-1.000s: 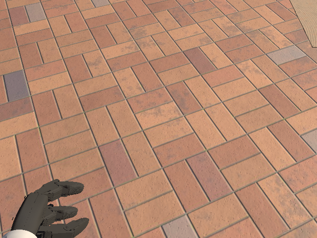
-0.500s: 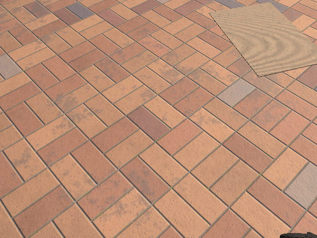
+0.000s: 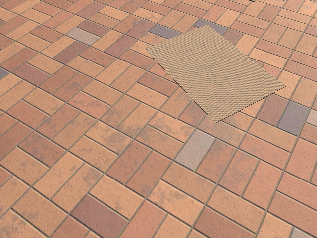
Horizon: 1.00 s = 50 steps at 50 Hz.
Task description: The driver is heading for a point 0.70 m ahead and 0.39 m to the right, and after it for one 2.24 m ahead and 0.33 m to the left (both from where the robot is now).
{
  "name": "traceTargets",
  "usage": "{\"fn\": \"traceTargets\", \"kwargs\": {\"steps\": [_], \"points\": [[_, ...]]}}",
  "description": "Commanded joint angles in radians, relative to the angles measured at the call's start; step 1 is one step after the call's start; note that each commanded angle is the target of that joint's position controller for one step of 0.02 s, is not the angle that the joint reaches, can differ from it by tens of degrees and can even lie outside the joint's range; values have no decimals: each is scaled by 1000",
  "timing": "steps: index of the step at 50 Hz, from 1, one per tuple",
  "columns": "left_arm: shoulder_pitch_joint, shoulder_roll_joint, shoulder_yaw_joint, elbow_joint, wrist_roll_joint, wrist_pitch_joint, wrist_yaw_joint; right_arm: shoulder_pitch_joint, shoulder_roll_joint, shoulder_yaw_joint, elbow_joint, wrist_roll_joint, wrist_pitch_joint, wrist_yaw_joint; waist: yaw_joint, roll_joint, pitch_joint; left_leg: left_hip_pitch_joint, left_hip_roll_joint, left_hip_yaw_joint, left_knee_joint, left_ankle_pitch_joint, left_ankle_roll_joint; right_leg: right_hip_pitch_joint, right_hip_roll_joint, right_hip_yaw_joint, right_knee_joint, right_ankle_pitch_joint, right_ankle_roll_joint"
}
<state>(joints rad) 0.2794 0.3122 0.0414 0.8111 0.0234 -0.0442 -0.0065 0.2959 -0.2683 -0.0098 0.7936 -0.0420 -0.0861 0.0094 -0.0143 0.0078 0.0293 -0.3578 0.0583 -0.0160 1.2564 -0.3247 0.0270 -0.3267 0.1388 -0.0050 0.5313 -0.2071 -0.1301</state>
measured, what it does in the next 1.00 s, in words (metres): walks ahead, turning right: left foot, then right foot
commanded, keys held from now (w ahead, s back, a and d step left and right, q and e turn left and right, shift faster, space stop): w+e+shift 0.66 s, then q+shift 0.34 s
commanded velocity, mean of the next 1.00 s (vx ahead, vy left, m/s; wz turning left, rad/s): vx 0.84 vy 0.00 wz -0.58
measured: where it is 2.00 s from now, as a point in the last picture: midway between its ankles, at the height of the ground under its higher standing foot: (230, 140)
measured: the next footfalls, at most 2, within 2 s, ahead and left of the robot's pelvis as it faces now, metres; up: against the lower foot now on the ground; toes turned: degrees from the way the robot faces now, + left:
left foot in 0.28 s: +0.50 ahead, +0.14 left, +0.00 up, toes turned -14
right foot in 0.70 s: +0.80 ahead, -0.22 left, +0.00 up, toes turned -39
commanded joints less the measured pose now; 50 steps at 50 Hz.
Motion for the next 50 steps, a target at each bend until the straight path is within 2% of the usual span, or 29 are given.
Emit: {"fn": "traceTargets", "kwargs": {"steps": [1, 3, 5, 7, 10, 12, 13, 14, 15, 16, 17, 18, 19, 20, 23, 26, 29, 31, 33, 34, 35, 36, 37, 38, 39, 41, 44, 48, 50], "points": [[78, 109, 37, -19, -13, -30, 13, -7, -102, -16, -112, -32, 12, 7, -25, -27, 4, -285, 59, -47, -106, -82, -38, 172, -257, 463, -321, -12, -210], [89, 117, 41, -15, -20, -42, 11, -138, -94, -10, -169, -27, 28, 15, -14, -31, 77, -301, 74, -22, -263, -43, -72, 67, -241, 434, -394, -20, -219], [61, 127, 50, -29, -17, -52, 4, -262, -79, 4, -218, -9, 24, 27, 0, -37, 110, -184, 54, 3, -467, 190, -89, -54, -180, 371, -435, 34, -183], [71, 162, 67, -30, -28, -60, -7, -294, -73, 8, -225, 11, 19, 36, 20, -34, 77, 5, 11, 21, -601, 412, -81, -104, -170, 347, -447, 176, -137], [131, 188, 79, -12, -38, -54, -6, -309, -119, -7, -230, 15, 21, 22, 45, -31, 39, 63, -15, 10, -692, 421, -55, 74, -203, 374, -363, 364, -88], [147, 228, 87, -3, -27, -43, 0, -160, -179, -35, -188, 10, 16, -2, -24, -11, -80, 227, -71, 25, -713, 235, -33, 182, -186, 352, -89, 660, -46], [117, 246, 90, -5, -19, -42, -3, 16, -209, -54, -148, 7, 13, -20, -129, 1, -169, 437, -51, 31, -704, 172, -23, 104, -145, 325, 158, 661, -22], [96, 156, 64, -28, -15, -52, -5, 219, -282, -80, -126, -16, 10, -45, -210, 62, -295, 668, 131, -147, -704, -126, 2, -52, -85, 266, 498, 427, -7], [202, -3, 25, -79, -60, -50, 1, 210, -356, -94, -126, -51, 10, -42, -103, 363, -421, 837, 438, -693, -914, -444, 81, -329, 14, 168, 809, -310, 18], [152, 79, 23, -81, -34, -38, 11, 119, -298, -97, -134, -26, 19, -35, -80, 314, -348, 728, 421, -841, -1007, -543, 102, -431, -69, 133, 892, -214, -2], [60, 112, 32, -75, -17, -25, 7, 30, -198, -76, -144, -18, 20, -31, -75, 181, -191, 589, 367, -636, -995, -456, 94, -456, -132, 108, 868, -118, 0], [9, 106, 30, -75, -6, -17, -6, 5, -148, -65, -128, -17, 20, -26, -66, 75, -105, 478, 324, -468, -987, -244, 89, -438, -168, 95, 827, -74, 8], [-44, 88, 30, -84, 5, -7, -20, 31, -132, -59, -104, -19, 19, -25, -66, 47, -59, 413, 276, -331, -994, -71, 70, -418, -189, 90, 799, -74, 12], [-38, 60, 24, -103, 8, 8, -33, 43, -121, -55, -76, -13, 12, -26, -34, 98, -43, 356, 272, -271, -1013, -31, 72, -408, -204, 86, 788, -81, 22], [-155, 5, 4, -172, 9, 42, -57, 73, -69, -43, -17, 20, -16, -2, -5, 85, 31, 307, 248, -60, -1059, 243, 40, -472, -242, 61, 749, -43, 25], [-247, 10, -9, -239, 7, 43, -79, 12, -91, -47, -8, 21, -35, -4, 43, 85, 71, 242, 196, 138, -1123, 393, 23, -438, -237, 13, 565, 120, 22], [-340, 15, -20, -266, 6, 41, -101, 48, -142, -58, 17, 19, -38, -13, 33, 34, 110, 238, 155, 277, -1169, 592, 8, -284, -188, -122, 307, 218, -19], [-308, 36, -14, -248, 4, 37, -94, 87, -193, -67, 18, 19, -25, -21, 63, 49, 66, 342, 167, 311, -1051, 1067, 2, -183, -112, -180, 250, 190, -53], [-118, 92, 11, -193, 1, 33, -73, 71, -264, -85, 3, 16, 7, -31, 176, 97, -54, 389, 202, 304, -764, 1352, 2, 23, -48, -183, 247, 87, -82], [81, 116, 27, -126, 17, 28, -61, 45, -268, -84, -10, 18, 18, -34, 256, 91, -131, 299, 214, 273, -521, 1333, 14, 260, -32, -119, 182, 86, -110], [208, 141, 50, -61, 27, 26, -36, 54, -238, -78, -6, 14, 21, -29, 282, 17, -171, 127, 151, 272, -209, 906, -2, 501, -57, -16, 62, 137, -124], [109, 229, 68, -70, 19, 29, -12, 111, -107, -52, -40, 5, 22, -19, 134, -263, -150, -147, -24, 257, 204, -215, -34, 628, -288, 262, 92, 531, -109], [93, 276, 77, -138, 21, 31, -5, 228, -127, -39, -98, 62, 23, -27, 97, -225, -460, -337, -48, 28, 432, -250, -40, 869, -544, 657, 10, 758, -301], [92, 219, 72, -143, 6, 29, 10, 99, -165, -41, -88, 58, 19, -39, 133, -19, -407, -341, -18, -17, 404, -105, -38, 732, -506, 593, -71, 769, -264], [37, 175, 57, -117, 0, 18, 20, 95, -143, -35, -78, 62, 21, -37, 71, 9, -231, -315, 8, -14, 311, -63, -36, 521, -489, 458, -105, 791, -238], [-35, 86, 24, -101, 3, -14, 22, 131, -105, -27, -18, 34, 50, -26, -10, 83, -69, -163, 37, -56, 131, -62, -32, 208, -437, 267, -173, 820, -156], [-27, 64, 14, -54, -7, -47, 10, 162, -76, -37, 11, 25, 93, -5, -52, 17, -32, -61, 31, -21, -72, 4, -31, 81, -368, 69, -243, 932, -66], [-111, 19, 1, -66, -14, -50, 22, 47, -25, -31, -24, 42, 86, 15, -47, -69, -43, -78, -3, 90, -364, 293, -6, 136, -247, -169, -257, 872, 19], [-84, 15, 1, -61, -24, -42, 36, -9, -14, -28, -38, 35, 84, 22, -13, -73, -46, -95, -31, 141, -500, 398, 3, 220, -248, -220, -221, 850, 40]]}}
